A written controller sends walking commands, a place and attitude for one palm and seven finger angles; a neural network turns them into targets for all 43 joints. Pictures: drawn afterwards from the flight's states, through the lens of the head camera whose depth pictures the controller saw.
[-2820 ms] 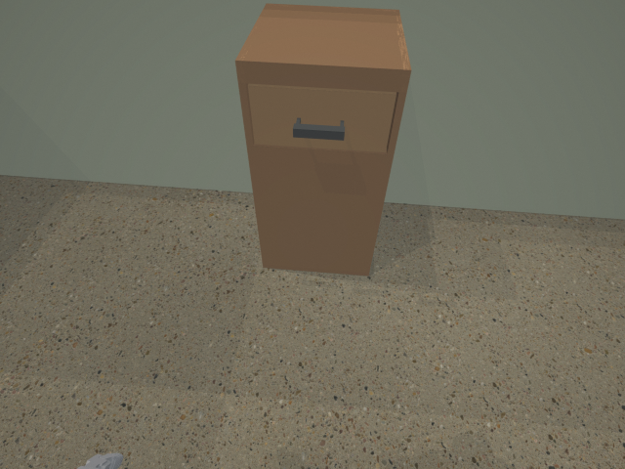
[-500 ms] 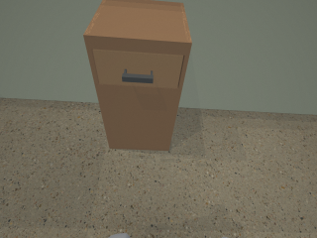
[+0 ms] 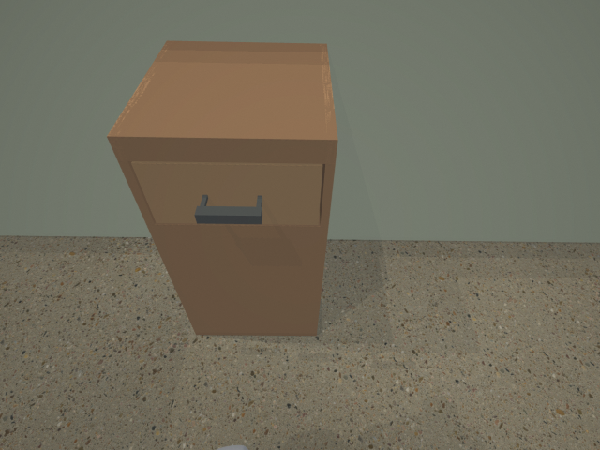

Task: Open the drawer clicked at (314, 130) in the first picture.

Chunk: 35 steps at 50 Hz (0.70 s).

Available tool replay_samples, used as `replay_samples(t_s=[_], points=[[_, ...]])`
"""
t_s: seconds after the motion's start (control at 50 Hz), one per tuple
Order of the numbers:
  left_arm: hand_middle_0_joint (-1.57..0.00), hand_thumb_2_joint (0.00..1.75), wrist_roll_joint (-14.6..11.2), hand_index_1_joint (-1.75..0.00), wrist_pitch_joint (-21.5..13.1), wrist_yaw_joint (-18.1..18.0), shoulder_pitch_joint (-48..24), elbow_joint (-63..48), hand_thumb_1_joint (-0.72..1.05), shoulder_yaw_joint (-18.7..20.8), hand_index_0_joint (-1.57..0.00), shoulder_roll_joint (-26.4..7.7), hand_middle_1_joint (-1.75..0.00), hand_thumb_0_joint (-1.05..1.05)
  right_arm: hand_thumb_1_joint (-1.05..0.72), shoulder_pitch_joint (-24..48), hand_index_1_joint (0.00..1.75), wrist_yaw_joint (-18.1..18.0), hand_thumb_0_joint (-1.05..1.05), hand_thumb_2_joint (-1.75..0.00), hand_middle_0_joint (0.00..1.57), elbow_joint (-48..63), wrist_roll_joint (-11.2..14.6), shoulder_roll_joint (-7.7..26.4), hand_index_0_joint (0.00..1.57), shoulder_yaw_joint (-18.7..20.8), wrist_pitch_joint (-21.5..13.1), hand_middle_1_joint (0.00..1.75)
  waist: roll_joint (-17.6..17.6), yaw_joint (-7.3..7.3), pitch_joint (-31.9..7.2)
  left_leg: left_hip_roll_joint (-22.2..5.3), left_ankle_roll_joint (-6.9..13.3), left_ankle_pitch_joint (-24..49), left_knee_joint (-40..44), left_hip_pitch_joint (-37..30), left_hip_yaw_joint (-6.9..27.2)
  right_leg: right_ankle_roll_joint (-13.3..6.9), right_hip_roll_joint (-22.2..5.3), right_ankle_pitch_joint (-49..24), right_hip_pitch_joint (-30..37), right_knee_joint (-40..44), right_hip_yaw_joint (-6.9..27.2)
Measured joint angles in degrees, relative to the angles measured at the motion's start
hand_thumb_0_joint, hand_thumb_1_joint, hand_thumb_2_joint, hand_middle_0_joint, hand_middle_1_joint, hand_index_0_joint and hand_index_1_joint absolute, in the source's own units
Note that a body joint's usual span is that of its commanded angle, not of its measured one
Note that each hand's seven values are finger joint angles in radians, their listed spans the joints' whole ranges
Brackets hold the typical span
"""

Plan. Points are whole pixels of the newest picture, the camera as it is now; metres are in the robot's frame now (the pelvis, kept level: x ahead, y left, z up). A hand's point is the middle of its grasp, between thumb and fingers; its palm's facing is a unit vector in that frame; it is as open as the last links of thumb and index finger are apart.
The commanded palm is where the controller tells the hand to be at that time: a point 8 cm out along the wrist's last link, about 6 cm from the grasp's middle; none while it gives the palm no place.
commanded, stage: come to a stop and stand still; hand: left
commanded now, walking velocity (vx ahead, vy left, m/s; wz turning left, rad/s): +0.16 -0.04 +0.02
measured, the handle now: (230, 207) +0.59 +0.17 -0.08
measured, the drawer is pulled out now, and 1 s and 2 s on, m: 0.00 0.00 0.00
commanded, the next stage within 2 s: look again from close up in 1.36 s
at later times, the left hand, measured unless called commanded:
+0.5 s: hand out of the picture +0.11 +0.18 -0.17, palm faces +0.03 -0.97 -0.24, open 7.3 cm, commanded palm none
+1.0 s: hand out of the picture +0.06 +0.18 -0.18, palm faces +0.08 -0.97 -0.22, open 7.3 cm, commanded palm none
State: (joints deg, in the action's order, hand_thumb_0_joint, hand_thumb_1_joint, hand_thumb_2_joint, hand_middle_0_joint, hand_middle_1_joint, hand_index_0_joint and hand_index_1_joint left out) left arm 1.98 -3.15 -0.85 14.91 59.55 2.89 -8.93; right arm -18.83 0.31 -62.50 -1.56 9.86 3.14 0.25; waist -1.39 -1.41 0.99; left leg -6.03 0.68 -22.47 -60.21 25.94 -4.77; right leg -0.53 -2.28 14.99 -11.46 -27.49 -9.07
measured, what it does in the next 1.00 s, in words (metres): steps on the spot: left foot, then right foot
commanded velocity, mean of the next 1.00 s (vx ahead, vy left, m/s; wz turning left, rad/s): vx -0.07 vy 0.04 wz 0.00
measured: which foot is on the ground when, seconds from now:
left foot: up 0.00-0.12, down 0.14-0.56, up 0.58-0.92, down 0.94-1.00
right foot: down 0.00-0.16, up 0.18-0.54, down 0.56-1.00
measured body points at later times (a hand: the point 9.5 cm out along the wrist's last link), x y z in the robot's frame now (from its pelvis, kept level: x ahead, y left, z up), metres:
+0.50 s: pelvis +0.05 -0.01 +0.00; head +0.08 -0.01 +0.45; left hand +0.11 +0.23 -0.15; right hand +0.13 -0.25 -0.15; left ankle +0.12 +0.11 -0.74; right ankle +0.05 -0.15 -0.71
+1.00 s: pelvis +0.05 -0.02 +0.00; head +0.06 -0.01 +0.45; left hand +0.05 +0.23 -0.16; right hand +0.06 -0.26 -0.15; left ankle +0.02 +0.11 -0.74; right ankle +0.06 -0.16 -0.74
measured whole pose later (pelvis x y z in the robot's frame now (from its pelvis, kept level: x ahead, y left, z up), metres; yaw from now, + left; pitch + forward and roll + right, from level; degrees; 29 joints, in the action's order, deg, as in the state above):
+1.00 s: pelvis +0.05 -0.02 +0.00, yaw +0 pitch +0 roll +0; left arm 1.3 2.0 -1.4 15.3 60.5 3.2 -10.6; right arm -16.0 -1.1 -60.2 -0.9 10.8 1.8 1.2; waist 1.1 1.7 1.7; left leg -1.3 -0.2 -17.3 -28.9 11.7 -2.7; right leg 1.5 -4.7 15.5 -16.0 -31.2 -3.6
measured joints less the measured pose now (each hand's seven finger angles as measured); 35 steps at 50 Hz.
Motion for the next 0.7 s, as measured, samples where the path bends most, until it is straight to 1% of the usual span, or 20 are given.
replay_samples(t_s=[0.04,0.08,0.1,0.12,0.14,0.18,0.22,0.24,0.28,0.32,0.38,0.42,0.46,0.52,0.54,0.56,0.6,0.62,0.66,0.7], points=[[-0.20,0.90,0.07,-0.30,0.23,-0.01,1.82,1.46,0.93,-0.27,-0.20,0.07,-0.30,0.00,-0.92,1.59,0.30,0.07,0.01,-0.90,0.20,1.22,0.12,-0.46,0.20,-0.13,-0.42,0.30,0.59,0.15,0.10,-0.14,-0.33,1.46,6.05,0.73,-0.96,0.08,0.20,0.30,1.87,1.79,-0.26],[-0.20,0.90,0.01,-0.30,0.53,0.12,3.39,2.77,0.93,-0.50,-0.20,0.23,-0.30,0.00,-0.92,3.18,0.30,-0.12,0.01,-0.90,0.20,2.14,0.11,-0.76,0.20,-0.31,-0.93,0.30,1.11,0.75,0.54,0.10,-0.32,3.11,13.04,-0.02,-1.72,0.50,0.34,1.31,3.35,2.16,-0.33],[-0.20,0.90,-0.10,-0.30,0.75,0.13,4.17,3.34,0.93,-0.60,-0.20,0.38,-0.30,0.00,-0.93,3.84,0.30,-0.32,0.02,-0.90,0.20,2.43,0.14,-0.59,0.20,-0.37,-1.20,0.30,1.29,1.12,0.82,0.39,-0.29,4.90,16.93,-1.07,-2.01,0.84,0.38,2.19,3.94,1.66,-0.29],[-0.20,0.90,-0.28,-0.30,1.06,0.06,4.94,3.91,0.93,-0.68,-0.20,0.58,-0.30,0.00,-0.94,4.37,0.30,-0.42,0.02,-0.90,0.20,2.67,0.24,-0.36,0.20,-0.59,-1.63,0.30,1.33,1.47,1.12,0.67,-0.39,8.18,21.37,-2.69,-2.18,1.25,0.49,3.40,4.39,0.58,-0.22],[-0.20,0.90,-0.49,-0.30,1.43,-0.08,5.78,4.40,0.92,-0.82,-0.20,0.85,-0.30,0.00,-0.94,4.71,0.30,-0.60,0.02,-0.90,0.20,2.87,0.29,-0.04,0.20,-0.90,-2.22,0.30,1.09,1.89,1.28,0.60,0.00,12.38,24.93,-4.58,-2.18,1.70,0.79,4.97,4.50,-1.21,-0.04],[-0.20,0.90,-1.04,-0.30,2.54,-0.57,6.22,5.67,0.92,-1.03,-0.20,0.48,-0.30,0.00,-0.94,6.03,0.30,-1.36,0.01,-0.90,0.20,2.30,0.51,-0.92,0.20,-1.64,-2.59,0.30,3.37,2.66,1.66,1.66,1.57,9.25,24.10,-5.98,-3.39,2.08,-0.45,8.36,4.09,-5.06,1.56],[-0.20,0.90,-1.21,-0.30,3.77,-1.07,5.96,6.21,0.92,-1.26,-0.20,0.34,-0.30,0.00,-0.94,7.56,0.30,-2.24,0.01,-0.90,0.20,2.06,0.88,-1.88,0.20,-2.36,-2.27,0.30,4.79,3.58,1.97,2.26,2.31,7.26,25.02,-7.61,-4.87,2.15,-0.66,13.37,1.87,-10.77,3.95],[-0.20,0.90,-1.13,-0.30,4.34,-1.18,5.57,6.12,0.92,-1.29,-0.20,0.43,-0.30,0.00,-0.94,8.40,0.30,-2.78,0.01,-0.90,0.20,2.23,1.01,-2.16,0.20,-2.34,-2.03,0.30,4.85,3.66,2.27,2.36,2.45,7.36,26.12,-8.34,-5.27,2.16,-0.49,14.99,0.28,-14.18,4.73],[-0.20,0.90,-0.93,-0.30,5.21,-1.15,4.34,5.29,0.92,-1.09,-0.20,0.58,-0.30,0.00,-0.94,10.08,0.30,-3.34,0.01,-0.90,0.20,2.95,1.03,-2.33,0.20,-2.09,-1.44,0.30,4.32,3.36,3.21,2.32,2.30,8.73,28.47,-9.33,-5.53,2.09,-0.07,16.30,-3.18,-20.40,5.63],[-0.20,0.90,-0.78,-0.30,5.72,-0.97,2.84,3.84,0.91,-0.60,-0.20,0.41,-0.30,0.00,-0.94,11.58,0.30,-3.44,0.00,-0.90,0.20,3.64,0.92,-2.28,0.20,-1.72,-0.81,0.30,3.67,3.08,4.20,1.99,2.35,10.05,30.42,-9.90,-5.70,2.11,0.37,15.80,-6.73,-25.25,6.34],[-0.20,0.90,-0.68,-0.30,6.38,-0.69,0.36,1.41,0.91,0.37,-0.20,-0.49,-0.30,0.00,-0.94,12.83,0.30,-3.29,0.00,-0.90,0.20,4.23,0.78,-1.96,0.20,-1.17,-0.11,0.30,2.98,2.69,4.97,1.38,1.75,11.49,32.05,-10.06,-5.80,2.32,0.62,13.40,-10.89,-29.34,7.24],[-0.20,0.90,-0.70,-0.30,6.63,-0.58,-1.26,-0.14,0.91,0.90,-0.20,-1.21,-0.30,0.00,-0.93,12.93,0.30,-3.03,0.00,-0.90,0.20,4.26,0.62,-1.56,0.20,-0.82,0.33,0.30,2.51,2.48,4.95,1.05,1.22,12.01,32.18,-9.80,-5.59,2.24,0.34,11.87,-11.86,-28.69,7.50],[-0.20,0.90,-0.69,-0.30,6.57,-0.55,-2.67,-1.46,0.91,1.19,-0.20,-1.72,-0.30,0.00,-0.93,12.61,0.30,-2.63,0.00,-0.90,0.20,4.14,0.38,-1.03,0.20,-0.44,0.78,0.30,1.91,2.23,4.63,0.81,0.63,12.25,31.74,-9.35,-5.17,1.92,-0.23,10.65,-11.15,-25.36,7.30],[-0.20,0.90,-0.59,-0.30,5.39,-0.61,-3.59,-2.96,0.91,1.04,-0.20,-1.94,-0.30,0.00,-0.92,11.50,0.30,-1.84,0.00,-0.90,0.20,3.81,0.22,-0.05,0.20,0.02,1.49,0.30,0.73,2.00,3.52,0.46,-0.51,11.83,29.60,-8.16,-4.47,1.52,-1.01,6.64,-6.90,-15.16,6.51],[-0.20,0.90,-0.44,-0.30,4.69,-0.65,-3.25,-3.45,0.91,0.81,-0.20,-2.22,-0.30,0.00,-0.92,10.80,0.30,-1.54,0.01,-0.90,0.20,3.76,0.35,0.03,0.20,0.09,1.67,0.30,1.04,2.04,2.73,0.71,-0.93,11.25,28.14,-7.37,-4.53,1.50,-1.51,4.44,-4.72,-9.93,6.66],[-0.20,0.90,-0.20,-0.30,4.01,-0.79,-3.01,-3.51,0.91,0.60,-0.20,-2.33,-0.30,0.00,-0.92,10.29,0.30,-1.25,0.01,-0.90,0.20,3.68,0.61,0.12,0.20,0.16,1.96,0.30,1.29,2.15,2.05,1.04,-1.37,9.14,25.94,-6.26,-4.41,1.03,-1.86,4.36,-4.21,-7.66,7.24],[-0.20,0.90,0.03,-0.30,4.09,-0.68,-2.84,-3.09,0.91,-0.22,-0.20,-1.19,-0.30,0.00,-0.92,9.15,0.30,-0.71,0.01,-0.90,0.20,3.49,0.72,1.07,0.20,0.44,3.04,0.30,-0.61,1.87,1.41,1.78,-1.23,1.67,21.37,-4.79,-1.07,0.65,-1.09,4.06,-4.48,-8.80,6.50],[-0.20,0.90,0.07,-0.30,4.15,-0.57,-2.37,-3.04,0.91,-0.52,-0.20,-0.68,-0.30,0.00,-0.92,8.46,0.30,-0.49,0.01,-0.90,0.20,3.33,0.64,1.36,0.20,0.46,3.52,0.30,-0.96,1.94,0.82,2.57,-0.98,0.14,18.68,-4.14,0.36,0.52,-0.96,3.45,-4.22,-8.10,6.46],[-0.20,0.90,0.02,-0.30,4.18,-0.37,-1.44,-2.84,0.91,-0.85,-0.20,0.11,-0.30,0.00,-0.92,7.07,0.30,-0.04,0.01,-0.90,0.20,3.00,0.48,1.72,0.20,0.45,3.64,0.30,-0.96,1.98,-0.06,3.83,-0.75,0.76,13.24,-3.17,2.02,0.29,-0.90,1.60,-3.20,-5.22,6.62],[-0.20,0.90,-0.06,-0.30,4.23,-0.23,-0.86,-2.70,0.91,-0.90,-0.20,0.59,-0.30,0.00,-0.92,5.44,0.30,0.21,0.01,-0.90,0.20,2.90,0.41,1.94,0.20,0.46,3.21,0.30,-0.66,1.80,-0.52,4.47,-0.99,2.43,9.59,-2.92,2.60,0.13,-0.97,-0.10,-2.21,-2.29,6.48]])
